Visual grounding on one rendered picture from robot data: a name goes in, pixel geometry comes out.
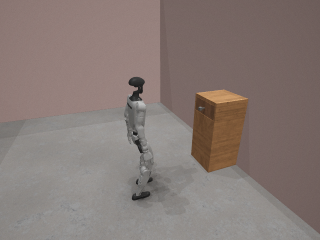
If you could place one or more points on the humanoid robot torso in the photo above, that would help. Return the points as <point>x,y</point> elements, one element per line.
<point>132,114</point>

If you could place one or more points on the drawer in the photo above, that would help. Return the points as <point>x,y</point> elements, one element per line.
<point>209,109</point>

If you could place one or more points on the right robot upper arm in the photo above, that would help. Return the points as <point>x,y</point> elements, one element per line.
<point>140,109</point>

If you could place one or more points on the left robot upper arm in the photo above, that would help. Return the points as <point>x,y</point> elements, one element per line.
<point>126,108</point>

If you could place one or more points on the left robot hand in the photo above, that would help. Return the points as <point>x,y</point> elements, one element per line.
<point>129,137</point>

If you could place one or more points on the robot left forearm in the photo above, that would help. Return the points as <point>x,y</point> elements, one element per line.
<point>129,129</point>

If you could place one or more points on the cabinet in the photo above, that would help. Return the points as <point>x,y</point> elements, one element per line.
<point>215,143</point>

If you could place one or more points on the robot right forearm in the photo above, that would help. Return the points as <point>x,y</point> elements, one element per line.
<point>142,139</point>

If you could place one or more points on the left robot foot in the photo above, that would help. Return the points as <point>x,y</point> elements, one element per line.
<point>150,179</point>

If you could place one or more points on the right robot hand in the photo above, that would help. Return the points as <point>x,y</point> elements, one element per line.
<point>148,156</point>

